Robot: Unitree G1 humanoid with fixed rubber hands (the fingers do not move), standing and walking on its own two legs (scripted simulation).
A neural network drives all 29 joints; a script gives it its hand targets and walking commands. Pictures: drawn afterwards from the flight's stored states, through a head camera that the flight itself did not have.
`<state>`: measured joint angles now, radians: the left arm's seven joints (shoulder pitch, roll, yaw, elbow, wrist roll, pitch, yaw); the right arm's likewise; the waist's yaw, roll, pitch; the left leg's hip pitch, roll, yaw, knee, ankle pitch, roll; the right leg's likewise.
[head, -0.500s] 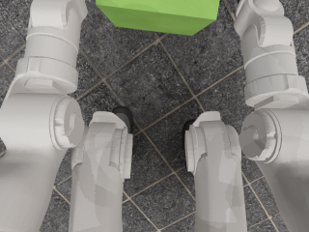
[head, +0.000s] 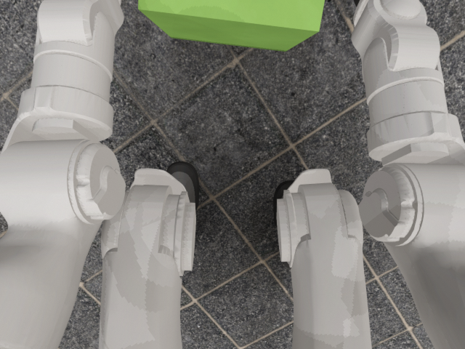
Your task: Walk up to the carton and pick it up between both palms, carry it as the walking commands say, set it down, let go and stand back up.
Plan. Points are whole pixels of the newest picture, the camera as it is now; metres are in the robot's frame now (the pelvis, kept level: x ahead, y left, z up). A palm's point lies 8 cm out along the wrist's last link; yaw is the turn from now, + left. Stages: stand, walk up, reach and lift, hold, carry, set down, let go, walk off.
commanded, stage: set down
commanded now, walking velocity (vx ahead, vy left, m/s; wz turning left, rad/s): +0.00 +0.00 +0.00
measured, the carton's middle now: out of the picture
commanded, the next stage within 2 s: none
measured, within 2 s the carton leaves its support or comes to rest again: neither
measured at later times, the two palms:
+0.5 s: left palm out of the picture +0.55 +0.18 -0.20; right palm out of the picture +0.54 -0.13 -0.20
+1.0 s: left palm out of the picture +0.55 +0.21 -0.20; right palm out of the picture +0.55 -0.17 -0.20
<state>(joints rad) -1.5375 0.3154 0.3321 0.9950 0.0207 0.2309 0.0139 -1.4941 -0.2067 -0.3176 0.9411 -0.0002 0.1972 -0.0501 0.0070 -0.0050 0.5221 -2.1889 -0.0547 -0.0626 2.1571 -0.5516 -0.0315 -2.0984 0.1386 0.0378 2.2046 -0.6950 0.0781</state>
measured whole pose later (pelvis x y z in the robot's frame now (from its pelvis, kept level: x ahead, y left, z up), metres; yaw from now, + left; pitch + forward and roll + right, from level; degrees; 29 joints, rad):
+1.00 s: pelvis +0.00 +0.00 +0.00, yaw -1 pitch +34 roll -2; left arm -1.54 0.43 0.20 1.10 -0.06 0.10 0.06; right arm -1.50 -0.33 -0.20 1.03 0.10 0.12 -0.11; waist 0.01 0.00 0.52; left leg -2.20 -0.04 -0.06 2.17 -0.57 -0.04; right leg -2.12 0.14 0.03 2.21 -0.70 0.08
